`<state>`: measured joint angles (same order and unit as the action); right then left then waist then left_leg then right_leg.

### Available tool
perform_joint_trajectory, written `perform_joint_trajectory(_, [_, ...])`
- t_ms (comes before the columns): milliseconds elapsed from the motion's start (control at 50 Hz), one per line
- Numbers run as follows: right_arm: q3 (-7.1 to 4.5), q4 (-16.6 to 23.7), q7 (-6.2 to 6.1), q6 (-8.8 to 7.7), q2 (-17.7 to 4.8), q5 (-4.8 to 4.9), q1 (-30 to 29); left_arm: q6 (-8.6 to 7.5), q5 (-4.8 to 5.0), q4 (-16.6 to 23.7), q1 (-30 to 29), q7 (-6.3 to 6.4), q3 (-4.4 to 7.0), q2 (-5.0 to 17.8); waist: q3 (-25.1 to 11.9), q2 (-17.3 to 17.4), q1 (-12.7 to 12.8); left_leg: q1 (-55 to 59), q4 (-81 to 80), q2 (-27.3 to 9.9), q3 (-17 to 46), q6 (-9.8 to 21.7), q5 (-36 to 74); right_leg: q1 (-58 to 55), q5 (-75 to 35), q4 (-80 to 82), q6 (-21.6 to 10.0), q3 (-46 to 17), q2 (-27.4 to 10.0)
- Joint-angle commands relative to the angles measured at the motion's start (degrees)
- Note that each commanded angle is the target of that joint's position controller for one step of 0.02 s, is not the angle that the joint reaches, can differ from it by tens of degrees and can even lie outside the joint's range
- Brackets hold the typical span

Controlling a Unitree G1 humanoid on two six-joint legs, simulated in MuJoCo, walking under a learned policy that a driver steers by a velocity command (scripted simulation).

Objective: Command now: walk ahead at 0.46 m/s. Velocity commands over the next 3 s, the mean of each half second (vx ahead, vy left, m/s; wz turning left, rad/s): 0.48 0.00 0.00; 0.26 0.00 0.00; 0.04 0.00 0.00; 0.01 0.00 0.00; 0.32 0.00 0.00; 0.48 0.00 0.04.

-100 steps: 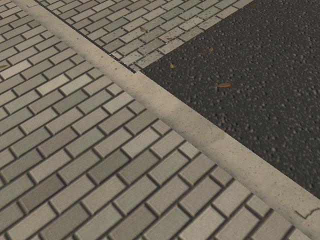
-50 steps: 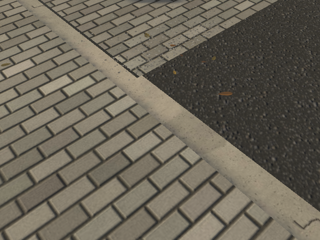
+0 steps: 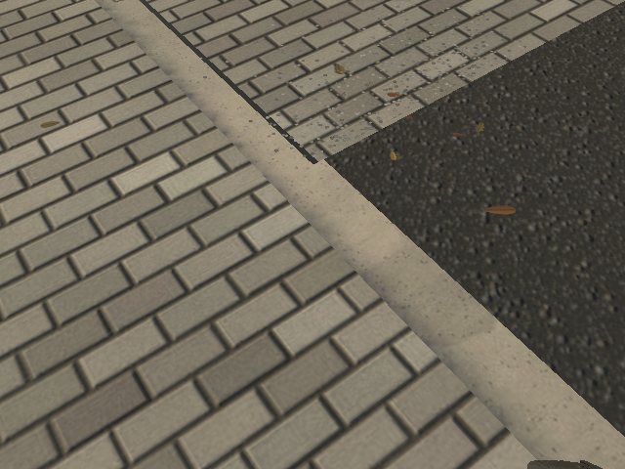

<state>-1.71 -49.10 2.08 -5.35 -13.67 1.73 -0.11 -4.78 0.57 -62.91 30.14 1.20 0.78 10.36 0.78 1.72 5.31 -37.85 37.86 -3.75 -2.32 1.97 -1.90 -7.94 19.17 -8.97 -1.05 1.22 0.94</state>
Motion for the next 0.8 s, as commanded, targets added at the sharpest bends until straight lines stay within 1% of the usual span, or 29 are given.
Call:
perform_joint_trajectory(20, [-0.66, 5.45, 0.50, -0.71, -4.22, 0.18, -6.09, -0.43, 0.71, 1.89, 0.39, 0.43, 2.39, 10.94, 7.75, -7.65, -3.64, 5.33, -6.29, 1.92, -0.46, 1.93, 2.12, 6.96, -29.25, 2.07, -7.67, -4.96, -14.78])
perform_joint_trajectory(40, [-1.29, 5.12, 0.57, -0.83, -5.49, 0.07, -3.86, -0.14, 0.42, 2.14, -0.26, 0.38, 2.69, 11.56, 5.34, -8.35, -5.33, 8.66, -6.45, 3.05, -0.88, 2.95, 0.96, 4.34, -39.22, -1.83, -6.90, -4.24, -15.25])
perform_joint_trajectory(60, [-2.21, 3.96, 0.46, -0.79, -7.07, 0.08, 0.92, 0.39, -0.02, 2.41, -0.95, 0.33, 3.01, 12.18, 1.33, -9.45, -8.05, 14.86, -5.58, 4.78, -1.92, 4.10, -0.75, 2.82, -50.19, -8.24, -6.06, -3.18, -15.04])
perform_joint_trajectory(80, [-3.55, 1.11, 0.15, -0.55, -9.13, 0.29, 10.14, 1.03, -0.48, 2.86, -1.74, 0.26, 2.92, 11.73, -4.27, -9.45, -12.53, 26.08, -5.39, 6.55, -3.01, 5.61, -1.66, 4.72, -56.52, -19.17, -4.78, -1.41, -13.04])
perform_joint_trajectory(100, [-4.63, -1.35, -0.36, -0.15, -11.66, 0.20, 19.86, 1.20, -0.99, 4.11, -2.55, 0.06, 2.41, 10.84, -10.32, -7.61, -16.58, 42.42, -4.08, 0.89, 3.35, 8.05, -3.17, 15.80, -46.87, -34.13, -3.11, -0.65, -10.90])
perform_joint_trajectory(120, [-5.83, -3.03, -0.45, 0.10, -17.33, -1.46, 26.75, 0.20, -0.86, 5.06, 5.08, -0.78, 0.19, 2.12, -21.41, 8.63, -12.92, 63.25, -10.02, -15.67, 32.54, 17.98, -18.05, 37.17, -13.62, -59.42, 0.59, -0.30, -0.15])
perform_joint_trajectory(140, [-4.42, -3.37, -0.17, 0.14, -13.23, -1.47, 25.66, -1.75, 0.36, 4.19, 3.63, -1.30, 0.29, 2.98, -24.07, 11.05, -13.02, 62.08, -22.42, -18.83, 49.25, 18.68, -24.25, 43.62, 11.28, -69.46, -0.47, -9.37, 2.34])
perform_joint_trajectory(160, [-3.41, -2.83, -0.03, -0.28, -10.06, -1.00, 19.42, -2.82, 2.15, 6.86, -3.12, -1.49, 1.76, 7.95, -12.37, 8.71, -11.37, 52.82, -23.64, -16.82, 41.07, 14.94, -24.59, 49.41, 8.82, -72.82, -1.76, -8.85, -1.23])
perform_joint_trajectory(180, [-2.69, -1.49, 0.09, -0.65, -7.80, -0.93, 13.51, -3.20, 2.46, 8.27, -7.68, -1.08, 2.00, 9.29, -6.44, 3.30, -9.52, 42.34, -24.59, -14.96, 31.79, 13.00, -18.92, 48.26, 3.16, -70.72, -2.55, -7.09, -4.60])
perform_joint_trajectory(200, [-2.19, -1.12, 0.47, -1.07, -6.16, -1.49, 9.84, -2.94, 1.79, 8.54, -9.52, -0.43, 2.49, 9.27, -3.05, -0.10, -7.34, 33.37, -26.03, -12.63, 24.67, 11.73, -12.14, 45.10, -1.05, -67.08, -2.63, -6.05, -7.00])
perform_joint_trajectory(220, [-1.82, -1.27, 0.71, -1.48, -4.84, -2.07, 8.11, -2.04, 1.12, 8.27, -8.14, -0.02, 2.88, 8.36, -2.22, 1.22, -4.91, 27.78, -27.45, -10.09, 19.20, 10.62, -8.85, 40.69, -3.56, -63.80, -2.76, -6.39, -9.01])
perform_joint_trajectory(260, [-1.66, -2.57, 0.79, -1.69, -4.10, -2.08, 9.04, -0.43, 0.86, 7.99, -6.21, 0.20, 2.91, 6.13, -1.22, 2.83, -3.27, 22.85, -30.04, -8.03, 14.61, 11.10, -7.11, 37.36, -4.36, -60.18, -2.50, -5.74, -9.87])
perform_joint_trajectory(300, [-1.88, -3.85, 0.05, -1.85, -5.72, -2.01, 11.40, 0.25, 0.47, 9.55, -9.40, 0.35, 3.27, 6.61, 0.99, 2.43, -3.11, 21.50, -32.15, -7.80, 12.29, 12.10, -5.73, 40.53, -7.28, -55.96, -1.46, -5.01, -10.50])
perform_joint_trajectory(340, [-2.20, -4.66, -1.01, -1.74, -7.40, -2.05, 14.16, 0.21, -0.10, 11.82, -15.35, 0.39, 3.64, 7.61, 2.64, 1.06, -4.32, 23.88, -33.13, -8.34, 11.91, 12.46, -4.40, 46.45, -13.07, -49.17, -0.12, -4.99, -11.12])
perform_joint_trajectory(380, [-2.24, -5.11, -1.80, -1.34, -7.85, -1.91, 16.44, -0.18, -0.30, 13.28, -19.73, 0.00, 3.63, 7.29, 2.80, 0.57, -5.47, 26.63, -33.06, -7.87, 10.31, 11.55, -2.26, 48.69, -19.55, -41.43, 0.48, -4.56, -10.66])
perform_joint_trajectory(440, [-2.30, -5.74, -2.38, -0.93, -8.66, -1.34, 19.68, -0.75, -0.02, 15.03, -26.27, -0.79, 3.07, 6.11, 3.26, 0.66, -7.64, 28.67, -32.95, -6.62, 7.06, 9.98, -0.66, 46.53, -26.31, -30.62, 0.69, -2.25, -8.34])
perform_joint_trajectory(520, [-2.48, -7.61, -2.56, 0.03, -8.96, -0.80, 24.55, -1.13, 0.58, 17.77, -33.50, -2.19, 2.47, 6.00, 4.93, 0.43, -10.04, 36.18, -30.53, -8.63, 6.48, 9.68, 0.20, 47.85, -25.32, -23.19, 0.27, -1.50, -6.75])
perform_joint_trajectory(560, [-2.79, -8.22, -2.74, 0.73, -9.32, -0.72, 25.71, -1.46, 0.71, 19.17, -35.32, -3.01, 2.41, 6.51, 5.05, 0.70, -9.95, 40.61, -27.95, -10.60, 7.04, 9.25, 2.26, 48.56, -21.68, -21.02, -0.89, -1.77, -6.30])
perform_joint_trajectory(600, [-3.01, -8.09, -2.97, 1.52, -9.73, -1.00, 24.44, -1.90, 0.30, 19.25, -33.11, -3.47, 2.88, 7.99, 3.35, 2.14, -7.82, 42.55, -22.42, -10.56, 6.48, 7.48, 15.03, 43.20, -18.25, -18.67, -2.42, -0.72, -4.24])
perform_joint_trajectory(620, [-3.15, -7.73, -3.06, 1.91, -10.33, -1.11, 23.19, -2.14, -0.02, 18.18, -28.59, -3.46, 3.65, 9.58, 0.10, 3.39, -5.20, 42.79, -16.77, -9.41, 5.59, 6.20, 26.05, 36.17, -18.23, -17.86, -3.49, 0.85, -2.10])
perform_joint_trajectory(640, [-2.76, -7.28, -3.07, 2.20, -9.46, -1.24, 22.45, -2.40, -0.48, 15.50, -20.05, -3.29, 4.89, 12.13, -5.36, 2.91, -1.14, 40.93, -6.82, -6.03, 3.60, 4.13, 32.06, 24.50, -24.12, -16.28, -5.17, 2.00, -0.74])
perform_joint_trajectory(660, [-1.86, -5.74, -3.11, 2.00, -7.61, -2.12, 22.95, -2.51, -1.76, 13.47, -11.00, -2.86, 5.84, 16.36, -14.29, -1.40, 1.20, 29.92, 8.28, -2.37, 1.55, 1.47, 18.33, 6.24, -43.53, -21.15, -8.65, -6.16, -9.72])
perform_joint_trajectory(680, [0.45, -6.55, -2.47, 1.02, -0.21, -2.41, 32.06, -1.86, -2.17, 12.22, -7.28, -2.71, 6.28, 19.91, -24.14, -16.88, -1.96, 7.54, 31.88, 8.18, 0.56, -3.07, -26.17, -16.41, -57.20, -21.07, -20.44, -28.86, -26.19])
perform_joint_trajectory(700, [-0.66, -8.50, -2.23, 0.05, -5.05, -1.21, 32.38, -1.25, -1.09, 12.08, -5.28, -2.83, 5.10, 15.04, -30.02, -12.71, 0.16, 5.51, 39.92, 8.35, 11.43, -3.09, -36.58, -16.21, -55.49, -18.20, -21.10, -34.25, -25.79])
perform_joint_trajectory(720, [-1.65, -6.69, -2.27, -0.21, -8.06, 0.40, 26.54, -1.02, -0.57, 12.92, -10.81, -2.71, 4.27, 12.94, -21.28, -10.65, -0.59, 1.58, 40.50, 5.01, 11.10, -2.56, -34.27, -8.91, -55.32, -17.44, -18.06, -24.54, -23.27])
perform_joint_trajectory(740, [-1.57, -5.43, -2.77, -0.04, -7.89, 0.34, 21.65, -0.96, -0.56, 13.97, -16.32, -2.47, 3.59, 11.12, -14.60, -6.27, -2.06, 1.17, 37.00, 1.99, 8.22, -2.82, -30.41, -0.27, -54.39, -15.64, -15.62, -18.28, -20.27])
perform_joint_trajectory(760, [-1.91, -5.09, -3.35, 0.57, -7.44, -0.55, 19.21, -1.04, -0.79, 14.14, -19.60, -2.42, 3.04, 9.62, -10.18, -3.54, -3.64, 3.04, 32.96, 0.12, 7.05, -3.27, -27.10, 7.83, -52.61, -13.08, -14.42, -14.92, -18.23])
perform_joint_trajectory(780, [-2.14, -5.16, -3.65, 1.57, -6.69, -0.91, 19.86, -1.13, -1.30, 13.90, -21.47, -2.43, 2.56, 8.20, -8.67, -4.18, -5.91, 7.73, 29.41, -1.52, 6.88, -3.28, -24.89, 14.01, -50.94, -10.87, -13.51, -12.12, -16.42])
perform_joint_trajectory(800, [-1.88, -5.61, -3.74, 2.54, -4.78, -1.11, 21.38, -1.15, -1.96, 13.44, -22.40, -2.65, 2.32, 7.49, -8.34, -5.08, -7.24, 12.43, 26.15, -1.73, 6.57, -3.39, -22.99, 18.57, -50.43, -9.38, -13.29, -10.13, -15.34])
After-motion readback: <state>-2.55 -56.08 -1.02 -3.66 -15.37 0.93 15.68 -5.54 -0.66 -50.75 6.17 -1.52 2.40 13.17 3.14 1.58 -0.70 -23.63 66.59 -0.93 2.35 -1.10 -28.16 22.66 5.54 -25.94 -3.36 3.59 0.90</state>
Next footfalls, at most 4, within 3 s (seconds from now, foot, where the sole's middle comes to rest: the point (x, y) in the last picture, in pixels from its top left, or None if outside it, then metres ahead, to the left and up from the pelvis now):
0.10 left None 0.26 0.13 -0.77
0.66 right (413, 425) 0.58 -0.11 -0.77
1.04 left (304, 413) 0.58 0.13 -0.77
2.76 right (404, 273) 1.01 -0.10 -0.82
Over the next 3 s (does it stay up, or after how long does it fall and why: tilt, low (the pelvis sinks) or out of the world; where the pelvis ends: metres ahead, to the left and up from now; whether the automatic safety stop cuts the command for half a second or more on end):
stays up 0.99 -0.02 -0.04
